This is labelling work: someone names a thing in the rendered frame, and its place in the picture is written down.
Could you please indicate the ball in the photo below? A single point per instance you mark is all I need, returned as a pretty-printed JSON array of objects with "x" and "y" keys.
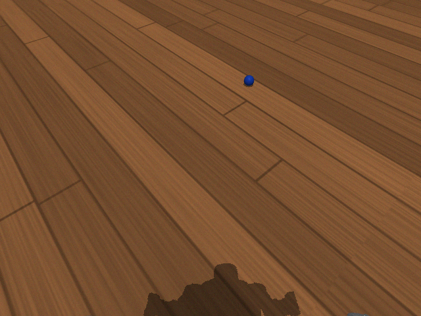
[{"x": 248, "y": 80}]

